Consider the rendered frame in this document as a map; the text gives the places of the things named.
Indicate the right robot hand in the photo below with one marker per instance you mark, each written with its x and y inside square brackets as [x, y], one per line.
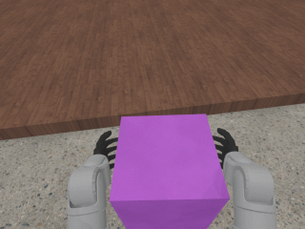
[227, 142]

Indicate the robot right forearm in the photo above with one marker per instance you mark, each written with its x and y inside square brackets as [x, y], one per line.
[253, 192]

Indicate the carton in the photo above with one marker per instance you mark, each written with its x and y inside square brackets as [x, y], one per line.
[167, 174]

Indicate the left robot hand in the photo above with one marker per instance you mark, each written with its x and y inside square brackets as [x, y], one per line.
[102, 144]

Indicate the robot left forearm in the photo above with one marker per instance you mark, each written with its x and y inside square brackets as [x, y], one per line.
[86, 194]

